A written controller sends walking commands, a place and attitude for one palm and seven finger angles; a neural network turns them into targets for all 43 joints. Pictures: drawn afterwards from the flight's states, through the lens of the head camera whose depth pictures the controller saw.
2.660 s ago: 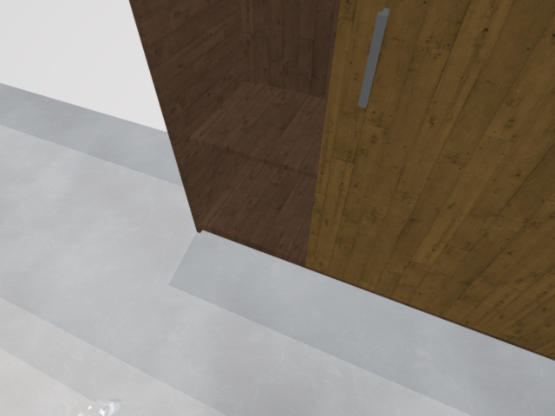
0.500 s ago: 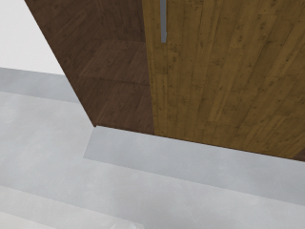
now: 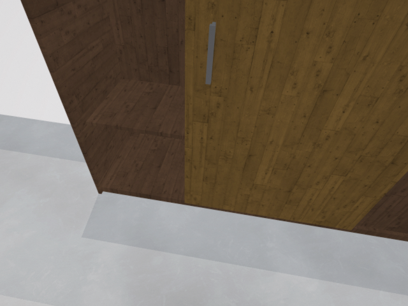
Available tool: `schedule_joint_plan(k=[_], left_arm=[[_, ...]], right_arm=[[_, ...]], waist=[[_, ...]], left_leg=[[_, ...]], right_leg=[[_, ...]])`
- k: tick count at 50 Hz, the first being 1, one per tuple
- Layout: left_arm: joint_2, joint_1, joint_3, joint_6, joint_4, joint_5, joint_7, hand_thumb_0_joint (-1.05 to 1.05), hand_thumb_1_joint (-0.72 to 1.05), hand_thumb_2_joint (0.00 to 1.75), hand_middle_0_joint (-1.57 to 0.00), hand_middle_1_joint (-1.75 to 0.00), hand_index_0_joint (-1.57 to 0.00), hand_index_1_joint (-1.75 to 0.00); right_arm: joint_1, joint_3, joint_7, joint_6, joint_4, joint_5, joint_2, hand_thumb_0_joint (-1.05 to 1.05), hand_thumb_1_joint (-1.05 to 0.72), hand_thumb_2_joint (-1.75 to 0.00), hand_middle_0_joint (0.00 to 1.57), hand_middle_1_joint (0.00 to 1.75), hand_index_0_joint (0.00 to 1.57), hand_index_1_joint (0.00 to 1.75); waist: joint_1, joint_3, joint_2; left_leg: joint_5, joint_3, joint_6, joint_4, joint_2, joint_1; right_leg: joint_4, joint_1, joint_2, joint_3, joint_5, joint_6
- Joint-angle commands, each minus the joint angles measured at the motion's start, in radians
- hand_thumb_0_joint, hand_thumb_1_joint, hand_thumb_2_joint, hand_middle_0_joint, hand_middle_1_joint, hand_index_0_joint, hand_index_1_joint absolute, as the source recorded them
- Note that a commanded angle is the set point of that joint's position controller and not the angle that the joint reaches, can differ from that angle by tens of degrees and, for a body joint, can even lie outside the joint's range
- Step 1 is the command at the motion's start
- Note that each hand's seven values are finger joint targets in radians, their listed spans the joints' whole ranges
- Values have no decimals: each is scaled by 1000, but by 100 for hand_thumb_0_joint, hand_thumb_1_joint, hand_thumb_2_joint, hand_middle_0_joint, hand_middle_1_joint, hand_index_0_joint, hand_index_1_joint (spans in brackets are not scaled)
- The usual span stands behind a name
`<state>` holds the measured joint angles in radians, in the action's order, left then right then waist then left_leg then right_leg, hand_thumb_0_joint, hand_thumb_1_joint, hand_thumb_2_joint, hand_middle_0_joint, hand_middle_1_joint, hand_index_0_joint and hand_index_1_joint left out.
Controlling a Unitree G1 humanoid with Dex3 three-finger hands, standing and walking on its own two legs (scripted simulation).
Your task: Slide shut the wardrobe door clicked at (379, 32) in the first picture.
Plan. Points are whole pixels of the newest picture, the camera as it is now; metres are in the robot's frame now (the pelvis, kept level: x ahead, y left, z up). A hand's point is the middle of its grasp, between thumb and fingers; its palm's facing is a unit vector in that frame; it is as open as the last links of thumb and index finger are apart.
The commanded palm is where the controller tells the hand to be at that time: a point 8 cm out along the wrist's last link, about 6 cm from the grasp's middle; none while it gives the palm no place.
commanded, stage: take the last steps up to it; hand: right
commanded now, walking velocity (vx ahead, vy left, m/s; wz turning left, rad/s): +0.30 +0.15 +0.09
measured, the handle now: (211, 54) +0.79 +0.04 +0.16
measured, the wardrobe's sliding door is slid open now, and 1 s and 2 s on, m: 0.51 0.51 0.51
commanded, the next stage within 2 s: come to a stop and stand still in 0.90 s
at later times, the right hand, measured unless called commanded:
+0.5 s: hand out of the picture -0.04 -0.11 -0.17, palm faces +0.15 +0.99 -0.07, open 7.3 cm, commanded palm none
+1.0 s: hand (250, 221) +0.42 -0.12 -0.18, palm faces -0.15 +0.97 -0.18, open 7.3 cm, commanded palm none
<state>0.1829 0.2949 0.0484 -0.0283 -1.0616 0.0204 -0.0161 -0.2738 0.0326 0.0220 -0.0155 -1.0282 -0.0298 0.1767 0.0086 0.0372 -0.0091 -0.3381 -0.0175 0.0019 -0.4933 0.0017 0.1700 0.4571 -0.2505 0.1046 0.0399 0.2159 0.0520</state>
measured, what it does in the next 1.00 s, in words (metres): walks ahead: right foot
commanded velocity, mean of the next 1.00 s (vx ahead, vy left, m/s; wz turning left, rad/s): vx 0.25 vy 0.14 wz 0.05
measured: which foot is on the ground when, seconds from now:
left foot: down 0.00-0.52, up 0.54-1.00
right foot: down 0.00-0.00, up 0.02-0.48, down 0.50-1.00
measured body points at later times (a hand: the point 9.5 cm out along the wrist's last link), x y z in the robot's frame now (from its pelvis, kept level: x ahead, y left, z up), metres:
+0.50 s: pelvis +0.11 +0.00 -0.01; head +0.13 -0.03 +0.44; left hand +0.19 +0.22 -0.15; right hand -0.05 -0.16 -0.16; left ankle -0.02 +0.09 -0.74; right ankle +0.14 -0.09 -0.74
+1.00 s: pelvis +0.29 +0.05 -0.01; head +0.33 +0.05 +0.44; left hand +0.14 +0.25 -0.15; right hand +0.42 -0.17 -0.16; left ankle +0.40 +0.18 -0.72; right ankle +0.14 -0.09 -0.74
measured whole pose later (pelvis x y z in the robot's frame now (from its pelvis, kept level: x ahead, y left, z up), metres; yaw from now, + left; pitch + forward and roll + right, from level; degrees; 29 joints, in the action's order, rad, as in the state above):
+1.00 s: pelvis +0.29 +0.05 -0.01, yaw +5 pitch +0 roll +1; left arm 0.13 0.48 0.04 0.04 -1.16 0.03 -0.03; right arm -0.10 0.06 -0.03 -0.01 -1.00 -0.03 0.21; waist 0.07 -0.10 0.01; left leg -0.16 -0.13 -0.02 -0.63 -0.06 0.49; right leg 0.42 0.07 -0.11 -0.21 0.45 -0.06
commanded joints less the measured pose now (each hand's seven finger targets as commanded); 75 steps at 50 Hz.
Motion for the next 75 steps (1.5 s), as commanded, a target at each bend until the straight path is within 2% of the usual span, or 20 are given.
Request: schedule_joint_plan(k=[1,7,19,21,23,24,26,27,29,35,44,48,50,51,52,53,54,59,67,75], left_arm=[[94,-62,24,23,94,11,5,0,90,90,-20,-30,-20,-30],[52,10,38,15,28,13,28,0,90,90,-20,-30,-20,-30],[-4,-225,21,61,72,6,9,0,90,90,-20,-30,-20,-30],[-8,-210,16,71,65,2,5,0,90,90,-20,-30,-20,-30],[0,-69,20,84,14,2,-13,0,90,90,-20,-30,-20,-30],[37,70,30,91,-28,3,-26,0,90,90,-20,-30,-20,-30],[210,277,63,93,-80,4,-47,0,90,90,-20,-30,-20,-30],[189,230,57,82,-61,-5,-43,0,90,90,-20,-30,-20,-30],[91,106,28,93,-41,1,-46,0,90,90,-20,-30,-20,-30],[32,90,7,112,-8,1,-33,0,90,90,-20,-30,-20,-30],[104,202,14,97,-37,16,-30,0,90,90,-20,-30,-20,-30],[144,183,28,85,-49,11,-29,0,90,90,-20,-30,-20,-30],[139,152,29,83,-48,-2,-20,0,90,90,-20,-30,-20,-30],[63,240,15,81,-45,-16,-10,0,90,90,-20,-30,-20,-30],[35,273,2,65,-35,-26,-15,0,90,90,-20,-30,-20,-30],[19,246,0,55,-46,-27,-20,0,90,90,-20,-30,-20,-30],[3,255,-1,46,-60,-29,-14,0,90,90,-20,-30,-20,-30],[4,182,16,-30,-61,-19,-14,0,90,90,-20,-30,-20,-30],[61,42,41,-60,30,5,2,0,90,90,-20,-30,-20,-30],[56,-23,22,-26,91,-1,20,0,90,90,-20,-30,-20,-30]], right_arm=[[-163,28,13,15,19,5,166,0,-90,-90,20,30,20,30],[-173,8,3,72,-14,16,53,0,-90,-90,20,30,20,30],[-376,15,9,72,-141,-8,27,0,-90,-90,20,30,20,30],[-365,19,8,68,-145,-7,32,0,-90,-90,20,30,20,30],[-305,22,2,68,-137,1,37,0,-90,-90,20,30,20,30],[-289,27,-1,68,-133,9,33,0,-90,-90,20,30,20,30],[-277,17,-19,67,-84,15,-7,0,-90,-90,20,30,20,30],[-221,29,-15,54,-72,2,49,0,-90,-90,20,30,20,30],[-139,40,-27,35,-63,-13,18,0,-90,-90,20,30,20,30],[-168,41,-45,-5,-45,-16,-35,0,-90,-90,20,30,20,30],[185,19,-64,8,86,1,18,0,-90,-90,20,30,20,30],[92,30,-53,24,60,7,63,0,-90,-90,20,30,20,30],[-148,50,-43,48,-20,1,123,0,-90,-90,20,30,20,30],[-227,73,-25,66,-41,-6,220,0,-90,-90,20,30,20,30],[-227,65,-13,74,-45,21,241,0,-90,-90,20,30,20,30],[-131,44,0,70,-24,24,198,0,-90,-90,20,30,20,30],[-58,38,5,72,-10,19,185,0,-90,-90,20,30,20,30],[87,33,21,44,42,16,121,0,-90,-90,20,30,20,30],[98,55,33,18,84,9,146,0,-90,-90,20,30,20,30],[77,66,20,-2,105,-15,198,0,-90,-90,20,30,20,30]], waist=[[-40,-259,232],[22,-223,72],[-74,-144,118],[-62,-127,122],[16,-77,96],[77,-3,64],[118,115,-243],[100,44,-101],[46,-175,-43],[-26,-183,-127],[48,-229,-152],[-4,-122,-156],[-116,33,-67],[-123,184,195],[-77,281,231],[-52,190,101],[-26,188,183],[21,-11,73],[-5,25,140],[-37,12,203]], left_leg=[[-486,478,-177,479,-361,57],[-99,195,-132,412,-175,69],[426,238,-214,247,-202,-206],[535,217,-202,195,-193,-197],[718,143,-160,40,-130,-110],[676,108,-123,-140,-95,16],[-158,1,-31,-638,32,452],[-161,68,-44,-726,-24,436],[-34,67,-16,-786,-83,462],[180,-7,25,-753,-87,468],[202,-99,10,-255,-92,458],[151,-118,-46,-109,-37,211],[302,-114,-64,18,-34,-142],[616,168,-140,14,-296,-425],[977,312,-207,41,-433,-400],[1087,206,-212,57,-416,-272],[1102,171,-187,61,-391,-215],[827,38,-141,151,-329,131],[515,83,-174,188,-346,85],[-29,162,-155,300,-311,107]], right_leg=[[419,-402,-81,-30,264,-35],[674,-366,-165,-66,-10,-71],[362,-388,-198,-150,163,-67],[267,-298,-184,-174,170,-54],[78,-36,-132,-227,81,-38],[-12,219,-181,-171,-42,-20],[-149,562,-662,408,-242,153],[-184,412,-662,372,-137,175],[-252,152,-587,243,-138,111],[-225,64,-393,-151,-368,-14],[-196,211,-405,-156,-568,42],[-44,235,-432,-154,-736,35],[243,132,-353,-201,-580,-18],[549,-106,-221,-236,-34,-60],[742,-117,-141,-113,410,-65],[744,-99,-175,-25,371,-57],[746,-90,-192,-19,319,-64],[727,-95,-163,-19,223,-90],[756,-224,-133,19,139,-124],[352,-68,-123,-67,248,-84]])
